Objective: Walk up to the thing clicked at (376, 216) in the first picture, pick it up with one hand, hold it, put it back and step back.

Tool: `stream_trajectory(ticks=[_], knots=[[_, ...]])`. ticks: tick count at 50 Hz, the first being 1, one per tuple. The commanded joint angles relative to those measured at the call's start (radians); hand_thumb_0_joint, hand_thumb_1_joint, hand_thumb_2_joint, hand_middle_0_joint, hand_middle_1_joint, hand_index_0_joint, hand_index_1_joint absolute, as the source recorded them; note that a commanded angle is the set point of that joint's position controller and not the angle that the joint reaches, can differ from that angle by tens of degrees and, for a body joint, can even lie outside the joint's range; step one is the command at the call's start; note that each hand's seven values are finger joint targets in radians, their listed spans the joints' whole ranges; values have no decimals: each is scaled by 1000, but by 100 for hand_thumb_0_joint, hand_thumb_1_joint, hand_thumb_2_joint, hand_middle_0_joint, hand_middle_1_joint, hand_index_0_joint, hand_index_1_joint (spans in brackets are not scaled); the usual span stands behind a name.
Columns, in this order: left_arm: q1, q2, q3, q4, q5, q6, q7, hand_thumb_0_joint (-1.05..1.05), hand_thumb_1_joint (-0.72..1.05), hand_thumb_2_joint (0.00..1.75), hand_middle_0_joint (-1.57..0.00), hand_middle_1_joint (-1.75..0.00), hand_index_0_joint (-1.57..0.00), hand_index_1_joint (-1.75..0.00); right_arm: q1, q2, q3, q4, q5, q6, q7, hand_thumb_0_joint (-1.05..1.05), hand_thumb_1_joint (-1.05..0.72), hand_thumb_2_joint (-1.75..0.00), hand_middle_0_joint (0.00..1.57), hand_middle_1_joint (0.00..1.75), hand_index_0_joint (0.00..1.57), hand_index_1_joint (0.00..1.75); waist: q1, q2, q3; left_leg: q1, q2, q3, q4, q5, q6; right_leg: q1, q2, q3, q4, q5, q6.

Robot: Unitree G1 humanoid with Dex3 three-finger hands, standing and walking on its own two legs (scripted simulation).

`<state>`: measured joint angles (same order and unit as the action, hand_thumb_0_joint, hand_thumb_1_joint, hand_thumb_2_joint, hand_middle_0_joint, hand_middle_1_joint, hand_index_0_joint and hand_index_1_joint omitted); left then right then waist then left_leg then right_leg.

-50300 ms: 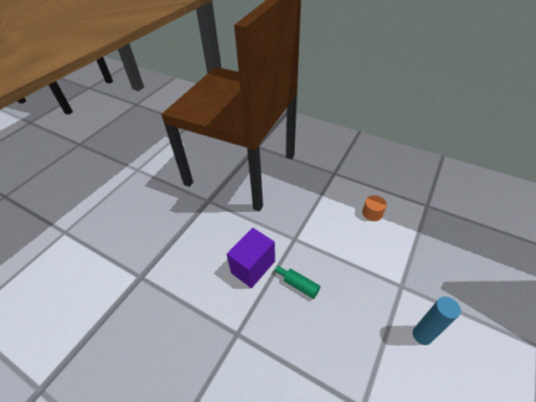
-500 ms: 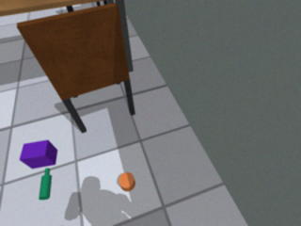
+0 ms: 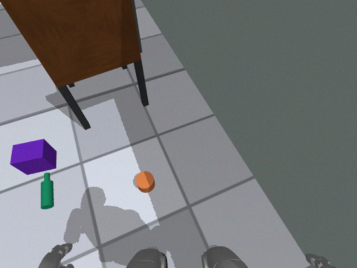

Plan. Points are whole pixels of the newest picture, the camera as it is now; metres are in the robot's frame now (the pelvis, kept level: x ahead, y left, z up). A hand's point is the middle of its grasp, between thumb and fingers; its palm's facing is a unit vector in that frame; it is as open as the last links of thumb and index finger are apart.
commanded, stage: step back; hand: left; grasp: from above
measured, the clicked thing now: (145, 182) +0.53 +0.20 -0.72
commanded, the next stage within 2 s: none
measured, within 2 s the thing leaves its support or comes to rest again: neither
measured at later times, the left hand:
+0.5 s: hand out of the picture +0.00 +0.28 -0.15, palm faces +0.05 -0.92 -0.39, open 7.3 cm
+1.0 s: hand out of the picture -0.21 +0.24 -0.13, palm faces -0.03 -0.91 -0.42, open 7.4 cm
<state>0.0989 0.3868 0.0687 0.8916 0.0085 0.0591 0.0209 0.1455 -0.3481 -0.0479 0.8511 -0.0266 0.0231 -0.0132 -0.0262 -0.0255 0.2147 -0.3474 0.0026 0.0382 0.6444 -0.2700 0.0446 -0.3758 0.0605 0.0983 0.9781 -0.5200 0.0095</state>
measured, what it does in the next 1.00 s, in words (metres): walks backwards: right foot, then left foot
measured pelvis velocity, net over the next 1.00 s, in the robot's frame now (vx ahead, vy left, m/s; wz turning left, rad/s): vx -0.28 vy -0.03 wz -0.02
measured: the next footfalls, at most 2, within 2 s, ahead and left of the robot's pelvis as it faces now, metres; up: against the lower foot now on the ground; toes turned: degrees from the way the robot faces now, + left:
right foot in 0.08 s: +0.01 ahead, -0.13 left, +0.00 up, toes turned +2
left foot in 0.42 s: -0.07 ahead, +0.11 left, +0.00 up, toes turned +0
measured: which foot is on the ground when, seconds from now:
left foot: down 0.00-0.10, up 0.12-0.40, down 0.42-0.84, up 0.86-1.00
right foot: up 0.00-0.06, down 0.08-0.42, up 0.44-0.80, down 0.82-1.00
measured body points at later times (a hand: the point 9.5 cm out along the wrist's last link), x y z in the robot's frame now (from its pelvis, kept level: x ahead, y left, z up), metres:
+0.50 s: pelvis -0.13 +0.01 +0.00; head -0.07 +0.03 +0.44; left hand -0.01 +0.33 -0.12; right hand -0.02 -0.30 -0.11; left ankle -0.11 +0.11 -0.72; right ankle -0.07 -0.13 -0.69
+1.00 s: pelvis -0.28 -0.03 +0.00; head -0.24 -0.05 +0.45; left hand -0.21 +0.29 -0.11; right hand -0.19 -0.35 -0.12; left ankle -0.27 +0.11 -0.65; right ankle -0.27 -0.15 -0.72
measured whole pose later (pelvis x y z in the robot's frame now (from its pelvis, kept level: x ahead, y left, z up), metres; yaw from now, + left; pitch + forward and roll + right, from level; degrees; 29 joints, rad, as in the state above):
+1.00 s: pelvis -0.28 -0.03 +0.00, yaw -1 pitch -2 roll +1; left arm 0.23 0.35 0.07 0.85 0.04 0.05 0.01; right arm 0.18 -0.42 -0.06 0.85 0.00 0.05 -0.02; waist 0.02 0.02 0.14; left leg -0.51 -0.12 -0.12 1.13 -0.48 -0.02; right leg -0.29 -0.03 0.04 0.65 -0.33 0.00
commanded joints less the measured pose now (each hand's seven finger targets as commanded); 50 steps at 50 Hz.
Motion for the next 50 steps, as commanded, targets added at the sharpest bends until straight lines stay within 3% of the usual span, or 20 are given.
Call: stream_trajectory(ticks=[1,3,4,5,6,8,11,15,18,20,22,26,32,38,40,41,42,43,46,50], knots=[[101,158,58,-62,10,-42,0,0,90,90,-20,-30,-20,-30,-8,-287,-71,-79,5,-5,-18,0,-90,-90,20,30,20,30,21,169,-298,190,236,-256,-89,381,175,95,-40,-75,-333,123,-20],[165,161,63,-40,25,-54,0,0,90,90,-20,-30,-20,-30,-21,-268,-61,-77,19,4,-12,0,-90,-90,20,30,20,30,48,130,-308,37,181,-207,-23,246,91,265,-54,-68,-520,335,-55],[152,227,80,-58,37,-61,0,0,90,90,-20,-30,-20,-30,7,-232,-48,-76,27,6,-9,0,-90,-90,20,30,20,30,30,-33,-292,-131,96,-164,75,59,28,330,-185,150,-558,359,-103],[120,322,98,-78,18,-57,-3,0,90,90,-20,-30,-20,-30,-61,-209,-47,-96,32,7,-12,0,-90,-90,20,30,20,30,68,-243,-229,-170,-91,-60,287,-259,-28,170,-404,410,-644,437,-281],[64,341,99,-122,34,-65,0,0,90,90,-20,-30,-20,-30,-61,-237,-59,-75,22,12,-21,0,-90,-90,20,30,20,30,71,-228,-189,-131,-88,-174,503,-370,-42,53,-496,516,-647,553,-362],[-12,240,77,-138,14,-66,9,0,90,90,-20,-30,-20,-30,16,-231,-54,-34,38,13,-16,0,-90,-90,20,30,20,30,12,-67,-172,-129,-121,-248,605,-260,-43,75,-342,250,-569,695,-275],[-26,205,74,-163,22,-59,13,0,90,90,-20,-30,-20,-30,65,-228,-42,-24,34,1,-22,0,-90,-90,20,30,20,30,19,-93,-221,-139,-130,-191,544,-236,-59,188,-265,108,-499,761,-225],[71,200,68,-163,27,-47,20,0,90,90,-20,-30,-20,-30,14,-213,-38,-57,25,-2,-18,0,-90,-90,20,30,20,30,79,-137,-237,-125,-70,-112,242,-267,-63,313,-290,121,-466,787,-233],[37,237,69,-185,16,-36,14,0,90,90,-20,-30,-20,-30,84,-206,-48,-40,11,-10,-10,0,-90,-90,20,30,20,30,37,-180,-275,17,-39,-53,-31,-146,-35,271,-287,120,-400,764,-203],[26,200,53,-201,2,-23,6,0,90,90,-20,-30,-20,-30,121,-237,-65,-26,-2,-24,-10,0,-90,-90,20,30,20,30,11,-67,-295,166,24,-138,-235,130,-10,132,-217,79,-300,567,-116],[-10,188,61,-207,-2,-20,21,0,90,90,-20,-30,-20,-30,53,-412,-96,-62,-7,-22,5,0,-90,-90,20,30,20,30,-25,272,-258,96,388,-571,-302,419,229,-76,44,17,59,-153,-29],[75,188,68,-145,-6,-19,21,0,90,90,-20,-30,-20,-30,-57,-283,-66,-81,-12,-26,-13,0,-90,-90,20,30,20,30,52,142,-196,97,260,-313,-237,441,169,-138,47,114,318,-6,-34],[99,180,68,-149,8,-26,3,0,90,90,-20,-30,-20,-30,9,-267,-70,-92,-1,-27,-20,0,-90,-90,20,30,20,30,-3,160,-247,280,265,-283,-193,411,229,-145,10,49,135,8,32],[230,168,68,-89,8,-35,-10,0,90,90,-20,-30,-20,-30,-45,-311,-81,-120,-3,-1,-13,0,-90,-90,20,30,20,30,39,234,-325,169,240,-238,-146,248,158,136,-52,-80,-378,114,-9],[269,186,79,-53,25,-43,-12,0,90,90,-20,-30,-20,-30,-40,-279,-68,-117,12,14,-9,0,-90,-90,20,30,20,30,51,167,-289,-21,160,-191,-62,118,67,268,-54,-66,-554,249,-41],[248,248,97,-74,41,-48,-13,0,90,90,-20,-30,-20,-30,-12,-227,-53,-122,17,17,-6,0,-90,-90,20,30,20,30,39,-29,-240,-208,40,-159,73,-118,5,285,-196,185,-611,138,-91],[170,367,121,-119,38,-42,-13,0,90,90,-20,-30,-20,-30,-81,-208,-56,-145,25,13,-18,0,-90,-90,20,30,20,30,91,-259,-193,-204,-117,-127,337,-317,-49,38,-444,442,-712,164,-267],[105,380,118,-153,38,-47,-6,0,90,90,-20,-30,-20,-30,-95,-251,-72,-139,19,17,-26,0,-90,-90,20,30,20,30,87,-223,-119,-155,-62,-232,508,-332,-63,-127,-519,510,-746,185,-328],[-51,254,86,-174,37,-53,7,0,90,90,-20,-30,-20,-30,38,-235,-61,-68,32,9,-22,0,-90,-90,20,30,20,30,-16,-119,-136,-122,-127,-201,598,-196,-52,-45,-300,128,-570,487,-210],[36,229,80,-181,42,-48,19,0,90,90,-20,-30,-20,-30,35,-217,-47,-81,21,-2,-20,0,-90,-90,20,30,20,30,51,-149,-198,-144,-69,-142,356,-246,-64,202,-302,95,-483,660,-210]])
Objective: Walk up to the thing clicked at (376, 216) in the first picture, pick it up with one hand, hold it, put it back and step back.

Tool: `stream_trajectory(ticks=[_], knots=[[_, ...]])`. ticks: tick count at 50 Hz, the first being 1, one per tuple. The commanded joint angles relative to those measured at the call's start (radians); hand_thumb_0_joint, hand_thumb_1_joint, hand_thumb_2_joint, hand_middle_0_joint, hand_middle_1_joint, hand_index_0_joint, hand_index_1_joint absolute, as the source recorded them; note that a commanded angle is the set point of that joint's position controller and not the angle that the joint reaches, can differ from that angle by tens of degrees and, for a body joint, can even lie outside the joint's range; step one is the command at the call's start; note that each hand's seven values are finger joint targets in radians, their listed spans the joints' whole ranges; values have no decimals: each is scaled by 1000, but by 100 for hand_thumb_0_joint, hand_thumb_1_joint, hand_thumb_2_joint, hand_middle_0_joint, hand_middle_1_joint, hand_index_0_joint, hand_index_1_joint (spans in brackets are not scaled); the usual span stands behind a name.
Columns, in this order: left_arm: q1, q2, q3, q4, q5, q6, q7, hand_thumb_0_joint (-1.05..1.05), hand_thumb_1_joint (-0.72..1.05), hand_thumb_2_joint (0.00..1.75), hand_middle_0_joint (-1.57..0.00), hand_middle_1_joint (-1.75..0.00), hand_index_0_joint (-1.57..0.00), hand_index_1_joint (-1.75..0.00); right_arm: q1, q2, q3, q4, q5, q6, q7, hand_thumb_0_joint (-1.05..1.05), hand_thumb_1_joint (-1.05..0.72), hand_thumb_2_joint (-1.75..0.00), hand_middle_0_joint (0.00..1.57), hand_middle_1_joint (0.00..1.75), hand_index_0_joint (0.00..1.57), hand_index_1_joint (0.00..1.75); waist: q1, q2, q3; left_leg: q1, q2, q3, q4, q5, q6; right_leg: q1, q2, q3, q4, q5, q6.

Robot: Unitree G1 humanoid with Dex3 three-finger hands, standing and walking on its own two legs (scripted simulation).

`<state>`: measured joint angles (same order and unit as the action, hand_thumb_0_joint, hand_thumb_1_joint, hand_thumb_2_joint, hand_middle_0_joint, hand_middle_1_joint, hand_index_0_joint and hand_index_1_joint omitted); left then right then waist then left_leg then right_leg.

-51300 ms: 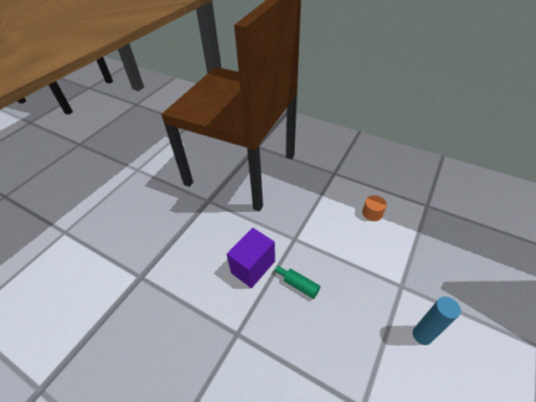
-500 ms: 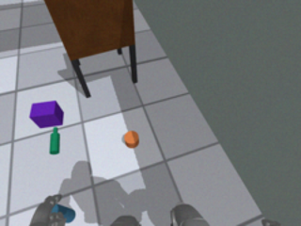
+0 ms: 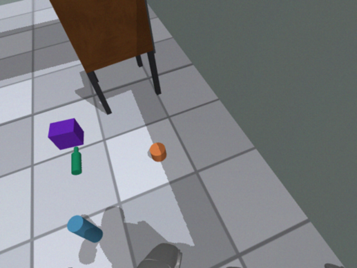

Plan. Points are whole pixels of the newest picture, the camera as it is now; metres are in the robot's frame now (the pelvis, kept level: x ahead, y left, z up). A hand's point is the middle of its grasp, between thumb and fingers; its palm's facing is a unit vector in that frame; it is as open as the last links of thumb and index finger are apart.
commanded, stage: step back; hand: left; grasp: from above
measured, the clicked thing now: (158, 152) +0.80 +0.25 -0.72
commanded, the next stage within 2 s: stand in 1.70 s
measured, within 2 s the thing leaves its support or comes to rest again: neither
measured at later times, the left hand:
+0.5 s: hand out of the picture -0.09 +0.24 -0.15, palm faces -0.02 -0.91 -0.42, open 7.3 cm
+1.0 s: hand out of the picture -0.25 +0.26 -0.14, palm faces +0.10 -0.92 -0.39, open 7.4 cm
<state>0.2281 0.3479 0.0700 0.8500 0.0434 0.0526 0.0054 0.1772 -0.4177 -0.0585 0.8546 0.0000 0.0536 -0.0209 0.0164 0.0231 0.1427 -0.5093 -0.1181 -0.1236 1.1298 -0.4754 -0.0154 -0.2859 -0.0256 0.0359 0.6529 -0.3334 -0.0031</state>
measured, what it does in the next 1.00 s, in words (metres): walks backwards: left foot, then right foot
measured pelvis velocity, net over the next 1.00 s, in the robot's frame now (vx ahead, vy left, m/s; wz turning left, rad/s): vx -0.28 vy -0.03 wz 0.08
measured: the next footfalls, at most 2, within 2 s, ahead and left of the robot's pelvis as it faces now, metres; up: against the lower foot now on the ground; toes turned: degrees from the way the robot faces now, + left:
left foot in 0.14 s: -0.02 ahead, +0.12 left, +0.00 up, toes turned +1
right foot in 0.46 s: -0.20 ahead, -0.13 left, +0.00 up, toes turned +4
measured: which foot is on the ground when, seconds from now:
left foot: up 0.00-0.12, down 0.14-0.48, up 0.50-0.78, down 0.80-1.00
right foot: down 0.00-0.14, up 0.16-0.44, down 0.46-1.00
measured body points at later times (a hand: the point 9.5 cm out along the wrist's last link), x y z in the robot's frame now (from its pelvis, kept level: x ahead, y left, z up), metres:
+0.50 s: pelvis -0.18 -0.03 -0.01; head -0.12 -0.04 +0.43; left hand -0.09 +0.29 -0.13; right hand -0.03 -0.35 -0.12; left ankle -0.06 +0.11 -0.72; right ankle -0.20 -0.15 -0.73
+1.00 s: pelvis -0.28 -0.03 +0.00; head -0.28 -0.02 +0.45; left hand -0.26 +0.30 -0.12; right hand -0.19 -0.33 -0.12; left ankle -0.28 +0.09 -0.73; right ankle -0.25 -0.15 -0.71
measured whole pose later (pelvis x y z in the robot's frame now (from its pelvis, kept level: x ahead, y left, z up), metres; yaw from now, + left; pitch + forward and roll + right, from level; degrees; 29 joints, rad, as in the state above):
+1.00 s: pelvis -0.28 -0.03 +0.00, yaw +5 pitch -3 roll +0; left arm 0.25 0.41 0.07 0.99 0.02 0.01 -0.02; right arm 0.21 -0.34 -0.04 0.99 -0.05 0.01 0.03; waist 0.00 -0.02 0.05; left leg -0.23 -0.01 -0.01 0.58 -0.31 0.02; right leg -0.30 -0.02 0.01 0.71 -0.44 -0.01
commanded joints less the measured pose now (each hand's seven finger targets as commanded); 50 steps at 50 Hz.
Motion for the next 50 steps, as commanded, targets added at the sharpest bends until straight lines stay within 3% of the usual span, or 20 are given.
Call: stream_trajectory(ticks=[1,5,6,8,9,12,18,22,23,24,25,26,29,34,39,40,41,42,45,50], knots=[[-57,264,77,-131,3,-38,37,0,90,90,-20,-30,-20,-30,-15,-143,-35,-88,-10,-36,-10,0,-90,-90,20,30,20,30,32,-188,-139,11,56,44,-215,-52,-5,181,-214,156,-126,526,-196],[-96,276,62,-144,-24,-16,31,0,90,90,-20,-30,-20,-30,102,-134,-46,-42,-22,-48,-6,0,-90,-90,20,30,20,30,-24,-184,-210,233,77,156,-692,239,25,173,-187,121,23,553,-143],[-84,239,50,-154,-26,-9,29,0,90,90,-20,-30,-20,-30,99,-166,-58,-44,-30,-53,-9,0,-90,-90,20,30,20,30,-12,-120,-216,307,149,34,-716,392,50,66,-150,117,77,411,-97],[-128,231,56,-166,-38,-4,39,0,90,90,-20,-30,-20,-30,34,-356,-92,-81,-29,-51,2,0,-90,-90,20,30,20,30,-48,228,-214,263,514,-421,-761,702,314,-139,88,24,408,-331,-16],[-157,251,66,-148,-25,-2,46,0,90,90,-20,-30,-20,-30,32,-326,-93,-71,-36,-56,-1,0,-90,-90,20,30,20,30,-56,137,-179,184,521,-430,-763,658,336,-124,92,145,553,-338,-18],[-59,233,61,-97,-45,4,36,0,90,90,-20,-30,-20,-30,-78,-234,-56,-85,-38,-53,-15,0,-90,-90,20,30,20,30,25,80,-133,179,378,-137,-712,632,242,-164,120,161,669,-190,-28],[-52,217,55,-91,-26,-23,19,0,90,90,-20,-30,-20,-30,-13,-210,-59,-88,-40,-38,-9,0,-90,-90,20,30,20,30,-33,150,-197,414,382,-120,-642,626,273,-143,52,50,250,-197,29],[51,208,54,-13,-17,-41,17,0,90,90,-20,-30,-20,-30,-58,-230,-53,-91,-15,-7,0,0,-90,-90,20,30,20,30,5,160,-267,302,302,-32,-531,558,170,118,66,-74,-238,69,-12],[56,247,66,-10,-3,-43,20,0,90,90,-20,-30,-20,-30,-64,-185,-39,-97,-12,-5,4,0,-90,-90,20,30,20,30,7,97,-228,138,257,-28,-488,391,117,177,8,32,-229,85,-36],[60,344,93,-25,6,-46,20,0,90,90,-20,-30,-20,-30,-75,-123,-23,-126,-3,-11,3,0,-90,-90,20,30,20,30,17,-167,-190,-69,81,22,-310,93,50,193,-202,330,-259,159,-117],[-3,444,111,-60,6,-41,22,0,90,90,-20,-30,-20,-30,-126,-134,-38,-138,-11,-7,-19,0,-90,-90,20,30,20,30,81,-304,-144,-51,32,-17,-76,-161,12,-53,-421,555,-341,193,-302],[-39,407,99,-77,-2,-47,27,0,90,90,-20,-30,-20,-30,-140,-172,-51,-126,-9,-1,-20,0,-90,-90,20,30,20,30,51,-216,-75,1,61,-109,68,-137,5,-196,-434,544,-374,170,-317],[-158,292,72,-88,6,-60,33,0,90,90,-20,-30,-20,-30,-10,-155,-41,-61,-2,-10,-13,0,-90,-90,20,30,20,30,-41,-129,-101,18,11,-50,119,4,3,-75,-218,191,-195,364,-203],[-6,300,81,-53,12,-68,30,0,90,90,-20,-30,-20,-30,-74,-155,-38,-64,-28,-28,5,0,-90,-90,20,30,20,30,67,-191,-139,-42,89,31,-220,-52,-10,190,-225,251,-233,-43,-196],[-54,291,57,-45,-5,-55,13,0,90,90,-20,-30,-20,-30,64,-149,-57,44,-31,-53,22,0,-90,-90,20,30,20,30,-12,-152,-145,401,79,134,-734,100,48,-75,-179,147,-181,-166,-123],[-32,239,39,-37,-6,-53,11,0,90,90,-20,-30,-20,-30,87,-171,-69,61,-44,-59,20,0,-90,-90,20,30,20,30,-20,-31,-150,500,153,-23,-770,13,74,-215,-128,99,-77,-235,-83],[-84,200,27,-42,-27,-56,9,0,90,90,-20,-30,-20,-30,33,-254,-71,40,-46,-62,21,0,-90,-90,20,30,20,30,-34,193,-121,347,377,-397,-910,-382,178,-297,2,-33,88,-273,-15],[-138,283,58,-21,-18,-57,12,0,90,90,-20,-30,-20,-30,-19,-305,-79,22,-41,-65,25,0,-90,-90,20,30,20,30,-52,151,-28,96,471,-483,-970,-491,269,-184,-11,10,241,-270,-6],[-54,236,44,26,-31,-67,-10,0,90,90,-20,-30,-20,-30,-97,-201,-43,19,-47,-92,15,0,-90,-90,20,30,20,30,10,65,-33,169,336,-216,-877,-178,185,-133,-11,29,201,-95,-17],[8,203,46,83,-18,-90,-12,0,90,90,-20,-30,-20,-30,-74,-192,-51,35,-42,-66,33,0,-90,-90,20,30,20,30,8,135,-69,136,283,-91,-799,-181,140,119,53,-90,-192,-26,-18]])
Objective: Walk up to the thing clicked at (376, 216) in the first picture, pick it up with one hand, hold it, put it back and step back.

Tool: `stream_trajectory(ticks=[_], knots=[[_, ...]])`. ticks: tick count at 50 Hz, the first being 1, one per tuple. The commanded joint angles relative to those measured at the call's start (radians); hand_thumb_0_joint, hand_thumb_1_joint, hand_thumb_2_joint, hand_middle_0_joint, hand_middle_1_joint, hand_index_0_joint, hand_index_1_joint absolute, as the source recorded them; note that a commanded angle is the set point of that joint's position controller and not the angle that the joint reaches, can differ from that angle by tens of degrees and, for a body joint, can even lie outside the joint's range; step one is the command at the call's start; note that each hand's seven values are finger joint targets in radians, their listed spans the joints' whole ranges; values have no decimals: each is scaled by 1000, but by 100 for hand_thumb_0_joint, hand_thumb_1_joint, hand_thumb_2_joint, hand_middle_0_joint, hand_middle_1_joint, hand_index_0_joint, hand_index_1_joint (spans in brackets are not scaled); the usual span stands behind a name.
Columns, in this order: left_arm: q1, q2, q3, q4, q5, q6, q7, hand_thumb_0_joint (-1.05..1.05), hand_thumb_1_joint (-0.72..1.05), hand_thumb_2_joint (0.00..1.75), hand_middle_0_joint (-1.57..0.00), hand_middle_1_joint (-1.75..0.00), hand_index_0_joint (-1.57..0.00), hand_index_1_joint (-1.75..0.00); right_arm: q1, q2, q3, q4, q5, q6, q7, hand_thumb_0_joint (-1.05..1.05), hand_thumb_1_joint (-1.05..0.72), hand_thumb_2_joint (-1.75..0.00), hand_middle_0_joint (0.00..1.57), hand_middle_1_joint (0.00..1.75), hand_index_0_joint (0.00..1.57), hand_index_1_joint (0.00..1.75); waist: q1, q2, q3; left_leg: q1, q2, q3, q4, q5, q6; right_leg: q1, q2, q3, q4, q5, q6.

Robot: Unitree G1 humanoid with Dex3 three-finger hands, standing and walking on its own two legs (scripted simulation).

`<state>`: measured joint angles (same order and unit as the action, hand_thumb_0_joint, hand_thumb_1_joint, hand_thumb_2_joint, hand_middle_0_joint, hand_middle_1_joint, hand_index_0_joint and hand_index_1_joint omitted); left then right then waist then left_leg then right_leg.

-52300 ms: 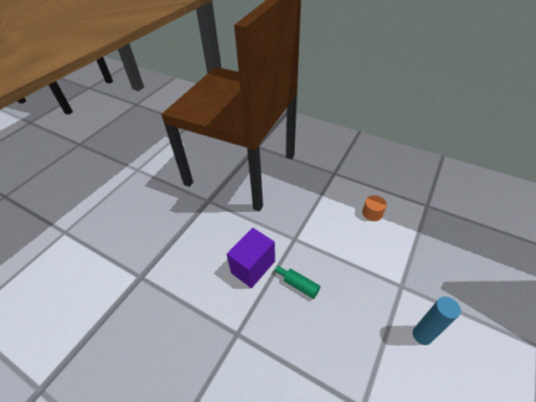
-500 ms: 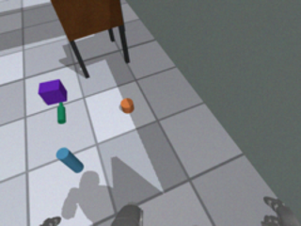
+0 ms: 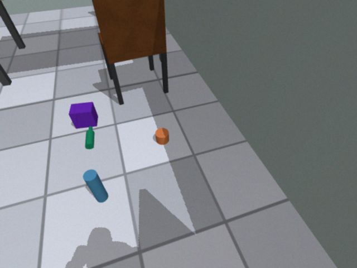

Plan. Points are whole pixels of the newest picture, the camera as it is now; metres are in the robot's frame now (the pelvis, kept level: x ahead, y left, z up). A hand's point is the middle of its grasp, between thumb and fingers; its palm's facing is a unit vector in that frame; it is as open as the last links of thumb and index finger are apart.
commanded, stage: step back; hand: left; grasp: from above
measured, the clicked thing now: (162, 136) +1.10 +0.19 -0.73
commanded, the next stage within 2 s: stand in 0.70 s
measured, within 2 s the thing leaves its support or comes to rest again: neither
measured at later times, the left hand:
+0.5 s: hand out of the picture +0.09 +0.29 -0.16, palm faces +0.00 -0.93 -0.37, open 7.4 cm
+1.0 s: hand (83, 264) +0.16 +0.26 -0.13, palm faces -0.04 -0.94 -0.33, open 7.3 cm
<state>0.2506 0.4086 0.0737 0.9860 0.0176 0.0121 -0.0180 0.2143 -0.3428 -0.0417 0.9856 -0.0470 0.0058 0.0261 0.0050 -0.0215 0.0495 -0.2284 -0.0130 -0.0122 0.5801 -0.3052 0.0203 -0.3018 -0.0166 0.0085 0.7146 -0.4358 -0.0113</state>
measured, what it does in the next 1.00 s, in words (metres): stands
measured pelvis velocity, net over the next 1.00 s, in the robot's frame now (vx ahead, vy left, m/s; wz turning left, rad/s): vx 0.04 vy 0.02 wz -0.01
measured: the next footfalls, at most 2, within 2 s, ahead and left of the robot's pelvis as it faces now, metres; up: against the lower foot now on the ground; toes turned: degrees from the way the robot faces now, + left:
none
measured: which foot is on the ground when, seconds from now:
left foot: down 0.00-1.00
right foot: down 0.00-1.00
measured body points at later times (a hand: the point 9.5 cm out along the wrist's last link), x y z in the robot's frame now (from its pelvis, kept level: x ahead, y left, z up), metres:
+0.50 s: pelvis +0.03 +0.02 +0.00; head +0.05 +0.03 +0.45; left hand +0.09 +0.34 -0.13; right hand +0.12 -0.28 -0.12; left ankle +0.05 +0.14 -0.73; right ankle +0.03 -0.11 -0.73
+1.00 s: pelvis +0.04 +0.02 +0.02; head +0.05 +0.02 +0.47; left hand +0.16 +0.31 -0.11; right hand +0.14 -0.28 -0.11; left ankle +0.05 +0.14 -0.73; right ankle +0.03 -0.11 -0.73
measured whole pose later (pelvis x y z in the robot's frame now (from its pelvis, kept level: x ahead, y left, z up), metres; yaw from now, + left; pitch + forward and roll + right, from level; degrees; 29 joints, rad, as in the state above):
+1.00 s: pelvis +0.04 +0.02 +0.02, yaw -1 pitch -3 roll +0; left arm 0.04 0.34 0.00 1.11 0.00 -0.02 0.00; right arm 0.05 -0.35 -0.01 1.13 0.00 -0.02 0.01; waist -0.01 0.00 0.07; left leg -0.12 0.02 0.03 0.35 -0.18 -0.01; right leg -0.08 -0.02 0.00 0.35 -0.22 0.01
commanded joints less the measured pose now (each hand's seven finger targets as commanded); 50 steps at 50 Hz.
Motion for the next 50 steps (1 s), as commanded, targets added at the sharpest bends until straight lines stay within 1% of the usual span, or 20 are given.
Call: stream_trajectory(ticks=[1,2,3,4,6,10,13,14,15,16,17,18,21,24,25,26,27,32,40,50], knots=[[15,151,45,-36,17,-56,20,0,90,90,-20,-30,-20,-30,-109,-247,-62,-95,12,-11,-13,0,-90,-90,20,30,20,30,40,140,16,-183,154,-170,-174,-327,80,217,51,-55,-312,96,-20],[39,181,54,-31,25,-64,28,0,90,90,-20,-30,-20,-30,-84,-207,-51,-102,19,-9,-15,0,-90,-90,20,30,20,30,44,46,-3,-259,112,-126,-52,-278,47,296,-8,83,-352,27,-47],[69,252,66,-28,30,-68,31,0,90,90,-20,-30,-20,-30,-117,-174,-42,-119,23,-11,-15,0,-90,-90,20,30,20,30,70,-105,9,-377,-9,-65,137,-285,5,260,-199,427,-469,-248,-128],[20,300,75,-46,31,-73,29,0,90,90,-20,-30,-20,-30,-122,-212,-54,-111,16,-11,-22,0,-90,-90,20,30,20,30,61,-109,70,-334,1,-86,293,-266,-9,110,-355,574,-538,-388,-211],[-38,255,70,-76,21,-87,35,0,90,90,-20,-30,-20,-30,-71,-231,-61,-93,25,-26,-18,0,-90,-90,20,30,20,30,31,-14,81,-348,36,-137,314,-189,-7,149,-337,481,-484,-132,-232],[-80,241,56,-78,24,-83,26,0,90,90,-20,-30,-20,-30,-35,-208,-60,-73,21,-34,-8,0,-90,-90,20,30,20,30,14,-117,16,-138,45,-28,162,-155,-19,32,-245,245,-425,36,-168],[-121,203,31,-91,10,-62,19,0,90,90,-20,-30,-20,-30,5,-184,-66,-40,17,-43,-12,0,-90,-90,20,30,20,30,-23,-97,-20,72,-4,43,-88,34,-21,-57,-171,120,-286,167,-120],[-99,170,15,-90,6,-56,18,0,90,90,-20,-30,-20,-30,-3,-191,-69,-41,13,-48,-20,0,-90,-90,20,30,20,30,-24,-54,-43,143,10,11,-145,90,-15,-80,-136,80,-211,228,-90],[-90,127,1,-96,2,-52,16,0,90,90,-20,-30,-20,-30,16,-223,-76,-38,4,-55,-28,0,-90,-90,20,30,20,30,-34,37,-87,190,124,-144,-203,69,14,-117,-88,43,-99,253,-57],[-80,100,-6,-86,-17,-40,16,0,90,90,-20,-30,-20,-30,-33,-283,-76,-57,4,-60,-33,0,-90,-90,20,30,20,30,-12,166,-82,115,291,-392,-302,-109,98,-148,7,-6,-15,35,-9],[-82,172,16,-60,-13,-32,25,0,90,90,-20,-30,-20,-30,-70,-325,-83,-60,14,-56,-31,0,-90,-90,20,30,20,30,-17,140,-43,-40,351,-432,-326,-222,188,-52,-12,37,73,-110,-10],[-76,176,13,-55,-10,-32,24,0,90,90,-20,-30,-20,-30,-105,-303,-78,-65,11,-57,-32,0,-90,-90,20,30,20,30,1,105,-14,-57,335,-395,-316,-197,190,-48,-19,52,89,-106,-16],[-28,156,14,-18,-16,-39,25,0,90,90,-20,-30,-20,-30,-135,-282,-65,-55,9,-60,-36,0,-90,-90,20,30,20,30,21,203,-13,-28,278,-248,-242,50,139,-20,-36,35,-17,-26,-18],[-9,141,15,18,-1,-54,30,0,90,90,-20,-30,-20,-30,-177,-240,-49,-53,26,-42,-32,0,-90,-90,20,30,20,30,44,172,-59,-56,208,-130,-133,215,63,175,-9,3,-299,219,-17],[-12,173,21,20,7,-61,36,0,90,90,-20,-30,-20,-30,-176,-206,-40,-56,37,-40,-32,0,-90,-90,20,30,20,30,41,91,-91,-90,178,-100,-70,238,29,239,-56,89,-308,329,-30],[-61,219,24,7,5,-67,35,0,90,90,-20,-30,-20,-30,-165,-185,-35,-52,45,-38,-32,0,-90,-90,20,30,20,30,12,-7,-95,-81,104,-47,-43,143,-3,197,-128,194,-320,349,-64],[-126,238,25,-9,3,-65,31,0,90,90,-20,-30,-20,-30,-124,-182,-33,-28,40,-37,-34,0,-90,-90,20,30,20,30,-18,-38,-95,-16,91,-28,-57,75,-14,144,-178,235,-306,347,-96],[-145,179,4,8,-7,-61,35,0,90,90,-20,-30,-20,-30,-168,-206,-34,9,39,-50,-35,0,-90,-90,20,30,20,30,4,-15,-124,71,139,-28,-92,407,26,190,-100,85,-256,580,-32],[-201,150,-24,49,-17,-52,32,0,90,90,-20,-30,-20,-30,-187,-210,-14,61,44,-48,-34,0,-90,-90,20,30,20,30,-5,19,-127,161,155,-60,-204,497,10,229,-106,74,-339,573,-4],[-246,152,-26,84,-11,-51,26,0,90,90,-20,-30,-20,-30,-211,-205,-5,86,41,-46,-30,0,-90,-90,20,30,20,30,-8,35,-81,129,148,-54,-299,301,-7,236,-114,77,-432,414,1]])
